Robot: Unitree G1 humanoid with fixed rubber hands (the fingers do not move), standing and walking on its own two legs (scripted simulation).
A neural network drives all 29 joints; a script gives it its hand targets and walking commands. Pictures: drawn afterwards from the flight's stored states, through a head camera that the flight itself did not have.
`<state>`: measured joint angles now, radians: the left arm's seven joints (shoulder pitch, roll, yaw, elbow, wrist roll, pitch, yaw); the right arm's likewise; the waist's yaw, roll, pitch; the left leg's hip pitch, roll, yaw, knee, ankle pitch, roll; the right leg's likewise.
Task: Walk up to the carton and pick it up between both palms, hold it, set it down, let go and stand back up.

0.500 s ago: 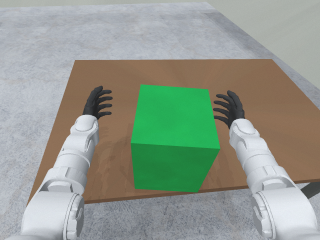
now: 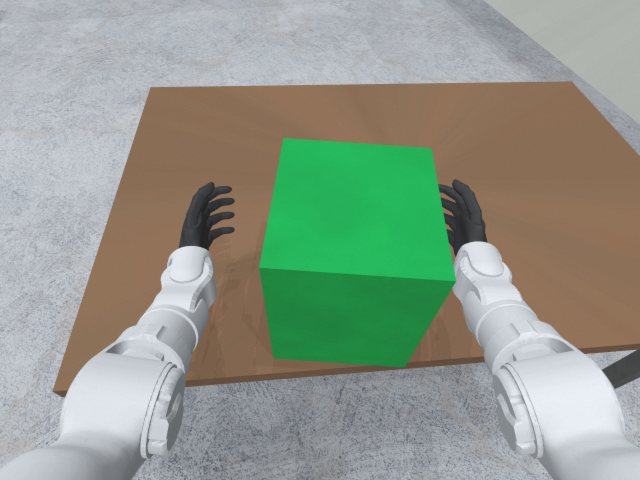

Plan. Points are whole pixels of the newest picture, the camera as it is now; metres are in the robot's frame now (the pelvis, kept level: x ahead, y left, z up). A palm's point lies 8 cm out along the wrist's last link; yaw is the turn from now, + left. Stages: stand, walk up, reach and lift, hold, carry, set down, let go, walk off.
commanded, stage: reach and lift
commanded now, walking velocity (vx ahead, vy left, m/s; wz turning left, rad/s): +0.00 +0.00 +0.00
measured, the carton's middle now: (347, 259) +0.43 -0.01 +0.01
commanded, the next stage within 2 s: none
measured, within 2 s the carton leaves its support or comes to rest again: neither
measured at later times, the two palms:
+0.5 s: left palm (231, 238) +0.41 +0.15 +0.06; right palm (450, 247) +0.42 -0.14 +0.06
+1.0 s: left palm (220, 248) +0.39 +0.16 +0.06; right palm (447, 259) +0.40 -0.13 +0.07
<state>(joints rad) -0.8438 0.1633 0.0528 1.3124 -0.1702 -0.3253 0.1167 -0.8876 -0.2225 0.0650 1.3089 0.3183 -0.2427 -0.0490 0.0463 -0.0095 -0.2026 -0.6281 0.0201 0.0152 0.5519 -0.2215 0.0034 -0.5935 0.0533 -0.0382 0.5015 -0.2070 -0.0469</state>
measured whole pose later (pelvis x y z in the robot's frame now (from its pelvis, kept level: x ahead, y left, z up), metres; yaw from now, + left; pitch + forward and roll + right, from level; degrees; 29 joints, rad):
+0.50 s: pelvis +0.01 +0.00 +0.01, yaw +0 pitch +13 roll +0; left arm -0.77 0.01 0.43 1.13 0.23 -0.35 0.09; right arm -0.80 0.02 -0.40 1.11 -0.20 -0.27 -0.11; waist 0.01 -0.02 -0.11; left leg -0.47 0.01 0.02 0.42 -0.18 0.00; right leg -0.45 0.05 -0.03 0.40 -0.18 -0.05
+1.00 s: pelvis +0.02 +0.00 +0.02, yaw -1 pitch +6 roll -1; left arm -0.63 -0.10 0.48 0.83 0.42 -0.19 0.03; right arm -0.67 0.10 -0.56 0.97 -0.40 -0.31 -0.04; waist 0.04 -0.04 0.00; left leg -0.27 0.01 0.05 0.33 -0.17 0.01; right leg -0.23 0.05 -0.02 0.27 -0.14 -0.04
